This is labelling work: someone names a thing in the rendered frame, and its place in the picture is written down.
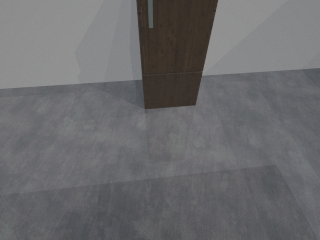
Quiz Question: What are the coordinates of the cupboard door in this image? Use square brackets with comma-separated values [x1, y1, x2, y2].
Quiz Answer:
[141, 0, 216, 74]

